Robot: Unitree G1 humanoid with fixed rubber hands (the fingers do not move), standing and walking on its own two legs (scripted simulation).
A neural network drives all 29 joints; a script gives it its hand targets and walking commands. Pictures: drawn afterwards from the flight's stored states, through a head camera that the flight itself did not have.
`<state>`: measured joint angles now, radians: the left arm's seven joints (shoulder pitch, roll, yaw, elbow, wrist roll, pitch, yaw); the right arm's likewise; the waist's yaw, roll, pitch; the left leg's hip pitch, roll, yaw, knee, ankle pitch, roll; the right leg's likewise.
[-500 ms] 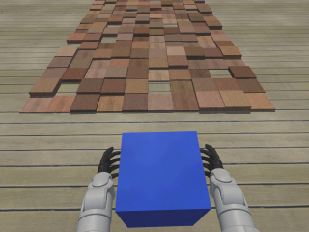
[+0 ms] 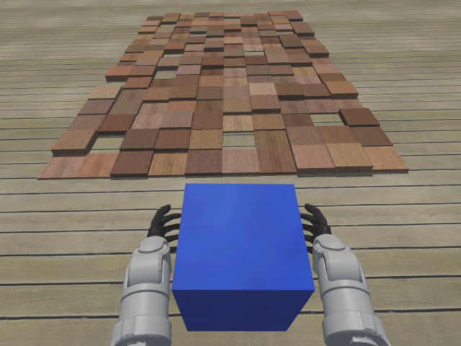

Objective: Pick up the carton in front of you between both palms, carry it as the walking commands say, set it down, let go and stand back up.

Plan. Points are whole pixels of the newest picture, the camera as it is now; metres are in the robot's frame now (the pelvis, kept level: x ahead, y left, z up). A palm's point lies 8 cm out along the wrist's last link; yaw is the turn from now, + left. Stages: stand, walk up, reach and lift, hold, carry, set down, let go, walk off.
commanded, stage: reach and lift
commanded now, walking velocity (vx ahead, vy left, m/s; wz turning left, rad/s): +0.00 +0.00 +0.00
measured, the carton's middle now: (238, 260) +0.31 +0.00 -0.04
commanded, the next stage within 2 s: hold in 0.64 s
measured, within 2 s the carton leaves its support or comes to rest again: neither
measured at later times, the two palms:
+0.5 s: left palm (156, 239) +0.31 +0.15 +0.05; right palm (322, 235) +0.31 -0.15 +0.04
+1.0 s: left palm (155, 234) +0.30 +0.15 +0.07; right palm (326, 233) +0.30 -0.15 +0.06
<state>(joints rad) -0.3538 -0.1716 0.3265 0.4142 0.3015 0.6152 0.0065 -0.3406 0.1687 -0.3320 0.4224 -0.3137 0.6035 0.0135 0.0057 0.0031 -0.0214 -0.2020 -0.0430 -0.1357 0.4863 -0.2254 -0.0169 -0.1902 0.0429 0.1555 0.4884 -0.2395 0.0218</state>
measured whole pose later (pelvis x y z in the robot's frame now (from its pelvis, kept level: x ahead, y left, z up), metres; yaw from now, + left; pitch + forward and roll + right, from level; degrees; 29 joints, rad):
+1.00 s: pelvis +0.02 +0.00 +0.01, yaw +0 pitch -7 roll +0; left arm -0.28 -0.16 0.23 0.25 0.27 0.77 0.00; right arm -0.26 0.15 -0.23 0.24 -0.28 0.77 0.00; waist 0.00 0.00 -0.02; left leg -0.05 -0.03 -0.13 0.37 -0.20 -0.01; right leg -0.03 0.03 0.15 0.36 -0.21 0.02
